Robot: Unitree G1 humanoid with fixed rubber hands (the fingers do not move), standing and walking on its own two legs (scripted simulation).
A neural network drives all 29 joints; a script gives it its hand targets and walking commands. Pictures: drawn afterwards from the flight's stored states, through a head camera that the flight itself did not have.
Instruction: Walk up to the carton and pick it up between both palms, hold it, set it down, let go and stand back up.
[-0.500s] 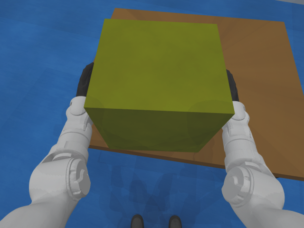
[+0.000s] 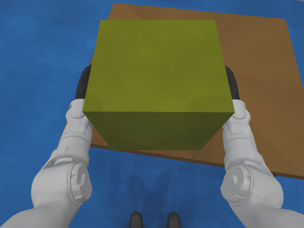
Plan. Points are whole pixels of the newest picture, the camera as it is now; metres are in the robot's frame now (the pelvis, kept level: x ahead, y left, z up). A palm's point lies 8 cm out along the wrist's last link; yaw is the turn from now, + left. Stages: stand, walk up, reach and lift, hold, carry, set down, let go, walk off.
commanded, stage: set down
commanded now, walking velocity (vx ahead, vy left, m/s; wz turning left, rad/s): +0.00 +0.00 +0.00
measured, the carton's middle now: (156, 93) +0.47 -0.03 -0.01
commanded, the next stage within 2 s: none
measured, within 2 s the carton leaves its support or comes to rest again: neither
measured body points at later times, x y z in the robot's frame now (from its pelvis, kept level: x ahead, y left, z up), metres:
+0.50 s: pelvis -0.02 +0.01 -0.02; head +0.12 -0.02 +0.41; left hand +0.48 +0.16 +0.02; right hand +0.45 -0.25 +0.02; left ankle +0.00 +0.11 -0.75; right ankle -0.02 -0.10 -0.75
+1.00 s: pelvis -0.03 +0.01 -0.03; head +0.11 -0.02 +0.39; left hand +0.49 +0.19 +0.04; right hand +0.45 -0.30 +0.03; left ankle +0.00 +0.11 -0.75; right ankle -0.02 -0.10 -0.75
